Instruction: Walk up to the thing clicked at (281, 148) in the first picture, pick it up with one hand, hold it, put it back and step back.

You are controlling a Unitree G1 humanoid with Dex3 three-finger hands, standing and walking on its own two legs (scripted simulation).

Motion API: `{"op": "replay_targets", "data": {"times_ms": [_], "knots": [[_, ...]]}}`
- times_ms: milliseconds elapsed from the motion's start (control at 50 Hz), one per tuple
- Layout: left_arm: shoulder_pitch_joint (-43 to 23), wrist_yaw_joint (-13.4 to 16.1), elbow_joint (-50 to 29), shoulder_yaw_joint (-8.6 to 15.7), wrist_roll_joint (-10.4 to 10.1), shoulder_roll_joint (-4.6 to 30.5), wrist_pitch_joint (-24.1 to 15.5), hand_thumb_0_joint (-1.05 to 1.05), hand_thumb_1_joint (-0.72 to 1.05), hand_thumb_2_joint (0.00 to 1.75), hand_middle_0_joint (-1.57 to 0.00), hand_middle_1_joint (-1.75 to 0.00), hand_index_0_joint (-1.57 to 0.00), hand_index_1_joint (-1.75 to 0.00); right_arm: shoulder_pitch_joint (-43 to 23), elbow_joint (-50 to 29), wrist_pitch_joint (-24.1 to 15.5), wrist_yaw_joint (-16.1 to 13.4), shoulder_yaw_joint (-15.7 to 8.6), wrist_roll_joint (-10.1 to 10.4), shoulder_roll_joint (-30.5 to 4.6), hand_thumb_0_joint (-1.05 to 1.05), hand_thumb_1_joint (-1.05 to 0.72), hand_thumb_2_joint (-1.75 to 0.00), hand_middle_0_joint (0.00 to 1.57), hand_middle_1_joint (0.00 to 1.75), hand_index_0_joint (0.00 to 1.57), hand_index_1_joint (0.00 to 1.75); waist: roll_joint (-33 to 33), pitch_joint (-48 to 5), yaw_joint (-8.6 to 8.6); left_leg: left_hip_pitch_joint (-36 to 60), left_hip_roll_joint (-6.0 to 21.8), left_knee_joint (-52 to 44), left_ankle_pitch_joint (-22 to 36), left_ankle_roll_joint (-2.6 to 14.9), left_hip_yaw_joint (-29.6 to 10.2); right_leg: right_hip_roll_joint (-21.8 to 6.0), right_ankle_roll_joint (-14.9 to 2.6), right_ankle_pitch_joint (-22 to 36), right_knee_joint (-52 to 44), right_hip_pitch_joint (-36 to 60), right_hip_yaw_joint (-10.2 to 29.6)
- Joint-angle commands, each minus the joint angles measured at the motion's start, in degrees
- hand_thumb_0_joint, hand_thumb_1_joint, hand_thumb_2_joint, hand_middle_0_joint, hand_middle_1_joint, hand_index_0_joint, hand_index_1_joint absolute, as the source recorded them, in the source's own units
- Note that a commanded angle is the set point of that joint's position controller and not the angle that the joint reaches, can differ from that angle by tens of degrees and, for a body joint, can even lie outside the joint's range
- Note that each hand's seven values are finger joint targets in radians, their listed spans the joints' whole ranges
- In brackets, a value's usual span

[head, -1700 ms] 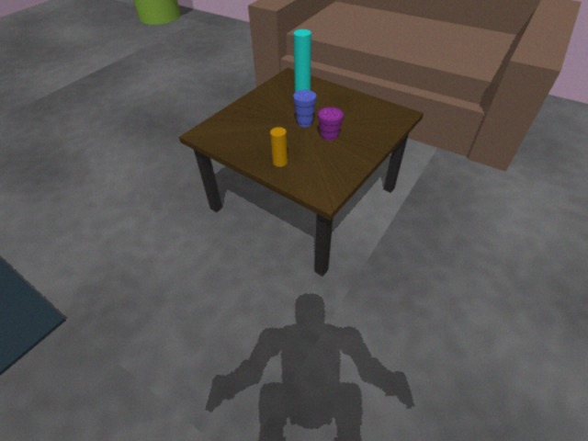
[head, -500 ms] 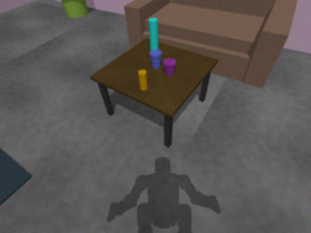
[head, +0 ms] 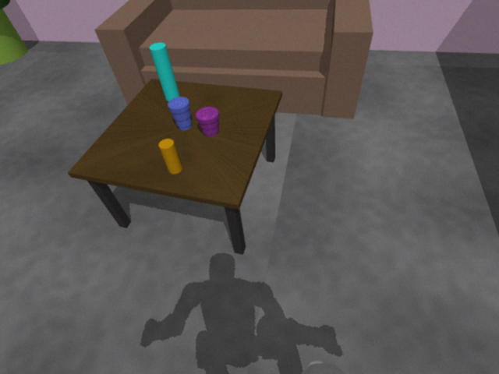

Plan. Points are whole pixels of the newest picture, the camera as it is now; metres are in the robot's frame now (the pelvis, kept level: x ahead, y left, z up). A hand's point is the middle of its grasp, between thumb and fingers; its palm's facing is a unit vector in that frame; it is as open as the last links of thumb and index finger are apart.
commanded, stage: walk up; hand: left
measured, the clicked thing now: (171, 156) +0.91 +0.27 -0.29
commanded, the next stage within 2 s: none
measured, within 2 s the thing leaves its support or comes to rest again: neither
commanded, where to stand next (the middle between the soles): +0.42 +0.18 m, yaw -20 degrees
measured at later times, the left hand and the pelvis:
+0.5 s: hand (63, 336) +0.27 +0.40 -0.17, palm faces -0.20 -0.85 -0.49, open 7.3 cm; pelvis +0.19 +0.11 -0.04, yaw -10 degrees
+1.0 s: hand (60, 239) +0.48 +0.45 -0.13, palm faces -0.24 -0.80 -0.55, open 7.3 cm; pelvis +0.34 +0.18 -0.03, yaw -16 degrees
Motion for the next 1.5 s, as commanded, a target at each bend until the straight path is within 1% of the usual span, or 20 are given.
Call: {"op": "replay_targets", "data": {"times_ms": [0, 40, 60, 80, 180, 340, 420, 460, 540, 740, 780, 800, 820, 1060, 1080, 1120, 1140, 1320, 1400, 1480], "knots": [[6.0, 1.6, -2.8, 3.5, 0.0, 9.8, -2.4, 0.00, 0.90, 0.90, -0.20, -0.30, -0.20, -0.30, -7.1, -8.6, -1.0, -0.8, -3.0, 0.9, -12.6, 0.00, -0.90, -0.90, 0.20, 0.30, 0.20, 0.30, -0.8, -2.7, 6.39, -13.1, 11.8, 1.0, 1.4, 7.62, -6.9, 1.7, -1.72, 8.0, -10.9, 20.0, -2.0], [13.9, 3.3, -2.3, 6.0, 0.4, 16.0, -3.2, 0.00, 0.90, 0.90, -0.20, -0.30, -0.20, -0.30, -1.7, -9.1, -1.2, -0.9, -0.7, 1.2, -6.6, 0.00, -0.90, -0.90, 0.20, 0.30, 0.20, 0.30, -18.1, -8.4, 9.74, -26.0, 1.6, 28.1, -5.6, 1.70, 0.4, -9.1, -5.85, -6.0, -20.4, 35.4, 19.3], [11.7, 3.9, -4.8, 5.9, -0.1, 19.1, -3.4, 0.00, 0.90, 0.90, -0.20, -0.30, -0.20, -0.30, -0.3, -9.4, -0.3, -1.0, -1.0, 1.0, -9.1, 0.00, -0.90, -0.90, 0.20, 0.30, 0.20, 0.30, -16.2, -7.0, 7.91, -34.5, -1.4, 36.5, -13.2, -0.50, -6.4, -20.1, -11.44, -16.1, -27.1, 33.6, 42.3], [8.8, 4.1, -5.8, 5.6, -0.7, 18.8, -2.9, 0.00, 0.90, 0.90, -0.20, -0.30, -0.20, -0.30, -1.6, -8.5, 0.5, -1.6, -2.5, 0.7, -13.9, 0.00, -0.90, -0.90, 0.20, 0.30, 0.20, 0.30, -9.3, -3.3, 7.29, -34.6, 3.0, 40.2, -13.9, -0.67, -11.7, -22.2, -16.30, -20.3, -26.1, 26.8, 44.3], [3.5, 4.5, -8.7, 4.5, -0.8, 15.5, -3.3, 0.00, 0.90, 0.90, -0.20, -0.30, -0.20, -0.30, 2.0, -5.7, 0.8, -1.0, -2.8, 0.3, -12.8, 0.00, -0.90, -0.90, 0.20, 0.30, 0.20, 0.30, -8.8, -1.2, 3.48, -27.6, 6.8, 35.9, -3.5, -1.95, -10.9, -11.7, -12.11, 1.3, -21.1, 14.0, 20.6], [5.1, 5.2, -10.0, 5.2, 0.5, 18.6, -4.3, 0.00, 0.90, 0.90, -0.20, -0.30, -0.20, -0.30, -5.4, -10.2, 0.6, 0.9, -4.5, -0.4, -12.0, 0.00, -0.90, -0.90, 0.20, 0.30, 0.20, 0.30, -9.8, 1.6, 3.97, -23.1, 7.1, 23.4, 1.2, -1.89, -7.2, -9.9, -11.82, -4.5, -17.0, 2.1, 18.3], [1.3, 5.9, -10.6, 3.6, 1.2, 15.0, -3.5, 0.00, 0.90, 0.90, -0.20, -0.30, -0.20, -0.30, 8.3, -6.8, -0.2, 0.5, -6.7, -0.7, -14.1, 0.00, -0.90, -0.90, 0.20, 0.30, 0.20, 0.30, -1.3, -5.1, -5.54, 1.8, 2.0, 12.9, -1.2, -0.23, -2.6, -6.3, -6.86, 5.5, 4.2, -8.5, 10.7], [6.8, 6.7, -11.1, 1.0, -0.9, 8.1, -3.3, 0.00, 0.90, 0.90, -0.20, -0.30, -0.20, -0.30, 9.1, -8.5, -1.1, -0.7, -8.2, -0.1, -21.9, 0.00, -0.90, -0.90, 0.20, 0.30, 0.20, 0.30, 24.6, -5.8, -4.68, 7.3, 22.1, -10.4, -13.0, 6.34, -40.2, 8.0, -1.84, -15.8, 31.6, -25.4, 2.3], [8.8, 5.9, -4.7, 2.6, -1.5, 14.4, -3.1, 0.00, 0.90, 0.90, -0.20, -0.30, -0.20, -0.30, -2.5, -10.8, -0.9, -1.7, -5.6, 1.1, -16.3, 0.00, -0.90, -0.90, 0.20, 0.30, 0.20, 0.30, 10.6, 0.4, 1.74, -8.0, 15.7, -7.0, -11.4, 8.89, -23.0, -2.1, -2.27, -4.6, 30.2, -15.5, 4.8], [10.1, 5.3, -5.8, 2.9, -0.6, 10.1, -3.4, 0.00, 0.90, 0.90, -0.20, -0.30, -0.20, -0.30, -3.8, -13.3, 0.8, -1.3, -3.1, 0.1, -13.1, 0.00, -0.90, -0.90, 0.20, 0.30, 0.20, 0.30, 4.1, -2.2, 4.46, -13.4, 12.6, 3.5, 8.3, 10.05, -7.3, 2.5, -1.97, 4.8, -3.7, 9.4, -3.5], [19.5, 6.7, -4.6, 5.2, 0.1, 15.2, -4.0, 0.00, 0.90, 0.90, -0.20, -0.30, -0.20, -0.30, -3.2, -14.5, 0.8, -1.4, -1.5, 0.9, -8.9, 0.00, -0.90, -0.90, 0.20, 0.30, 0.20, 0.30, -6.5, -7.7, 10.56, -21.9, 7.2, 24.9, 11.4, 4.12, -2.5, -2.1, -3.91, 3.6, -13.4, 26.0, 8.4], [18.6, 7.3, -6.8, 6.0, 0.7, 19.7, -4.1, 0.00, 0.90, 0.90, -0.20, -0.30, -0.20, -0.30, 1.2, -14.7, 1.0, -1.7, -0.5, 1.2, -6.1, 0.00, -0.90, -0.90, 0.20, 0.30, 0.20, 0.30, -17.3, -8.7, 8.38, -32.9, 0.4, 36.9, -13.4, 0.16, -2.7, -18.5, -9.84, 4.3, -18.9, 31.0, 35.9], [14.0, 7.5, -8.6, 5.4, -0.1, 20.0, -3.6, 0.00, 0.90, 0.90, -0.20, -0.30, -0.20, -0.30, -0.2, -14.0, 2.4, -2.4, -2.3, 0.5, -12.4, 0.00, -0.90, -0.90, 0.20, 0.30, 0.20, 0.30, -6.8, -7.2, 7.75, -34.4, 2.2, 44.2, -17.6, -1.06, -10.2, -23.6, -17.07, -3.6, -21.2, 24.9, 43.3], [-1.4, 4.3, -10.6, 1.5, 0.4, 11.7, -0.3, 0.00, 0.90, 0.90, -0.20, -0.30, -0.20, -0.30, 3.2, -2.8, -0.2, -4.6, -2.6, 2.4, -10.2, 0.00, -0.90, -0.90, 0.20, 0.30, 0.20, 0.30, -10.8, -5.1, 1.07, -3.2, 0.0, 11.7, 4.2, -1.53, -0.8, -4.2, -7.39, 6.3, 0.1, -7.7, 8.7], [-0.6, 4.2, -10.6, 0.9, 0.1, 9.4, 0.4, 0.00, 0.90, 0.90, -0.20, -0.30, -0.20, -0.30, 3.5, -2.6, -0.9, -5.2, -2.6, 2.1, -11.7, 0.00, -0.90, -0.90, 0.20, 0.30, 0.20, 0.30, -5.2, -4.4, 1.04, -4.1, 3.0, 6.6, 2.2, -0.79, -6.1, -1.9, -5.62, 2.6, 5.5, -8.8, 7.0], [-0.6, 5.0, -9.4, 1.7, -0.3, 11.0, 1.6, 0.00, 0.90, 0.90, -0.20, -0.30, -0.20, -0.30, -4.2, -5.0, -1.5, -5.4, -3.8, 2.7, -20.9, 0.00, -0.90, -0.90, 0.20, 0.30, 0.20, 0.30, 10.0, -3.1, 2.36, -16.5, 26.0, -5.7, -6.6, 13.69, -37.5, 3.4, -1.34, -16.1, 20.9, -6.7, 6.8], [-0.7, 4.8, -8.2, 2.0, 0.0, 12.7, 1.6, 0.00, 0.90, 0.90, -0.20, -0.30, -0.20, -0.30, -7.1, -5.2, -1.7, -5.5, -3.5, 2.2, -19.4, 0.00, -0.90, -0.90, 0.20, 0.30, 0.20, 0.30, 5.4, -1.1, 3.73, -18.8, 24.8, -4.0, -5.3, 14.31, -34.6, 2.1, -1.16, -16.4, 23.1, -5.5, 8.8], [2.0, 2.9, -2.7, 2.9, 0.8, 8.9, 1.8, 0.00, 0.90, 0.90, -0.20, -0.30, -0.20, -0.30, -9.7, -3.1, -1.8, -6.6, -1.1, 2.5, -16.0, 0.00, -0.90, -0.90, 0.20, 0.30, 0.20, 0.30, 11.1, -6.6, 6.84, -13.5, 14.8, 12.3, 23.2, 6.63, -14.7, 2.8, -2.10, -3.2, -2.7, 8.2, 0.4], [-4.8, 2.7, -5.5, 3.6, 1.0, 15.3, 1.5, 0.00, 0.90, 0.90, -0.20, -0.30, -0.20, -0.30, -9.6, -1.9, -1.6, -8.0, -0.3, 3.4, -11.3, 0.00, -0.90, -0.90, 0.20, 0.30, 0.20, 0.30, -8.4, -7.9, 4.51, -17.4, 2.2, 27.6, -11.5, -0.10, -5.0, -14.7, -15.46, 20.5, -9.4, 7.4, 25.5], [-10.4, 2.9, -6.1, 1.6, 0.4, 9.3, 2.0, 0.00, 0.90, 0.90, -0.20, -0.30, -0.20, -0.30, -1.7, 2.6, -3.6, -7.5, -0.7, 2.6, -13.5, 0.00, -0.90, -0.90, 0.20, 0.30, 0.20, 0.30, -2.0, -7.9, 0.80, -5.4, 10.0, 6.7, 16.2, 3.93, -15.5, -2.6, -4.05, 19.4, 7.0, 0.4, 6.9]]}}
